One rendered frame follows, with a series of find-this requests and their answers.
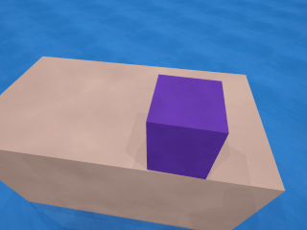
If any carton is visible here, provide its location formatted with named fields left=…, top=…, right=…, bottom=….
left=146, top=74, right=229, bottom=179

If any pedestal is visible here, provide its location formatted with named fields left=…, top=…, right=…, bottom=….
left=0, top=57, right=285, bottom=230

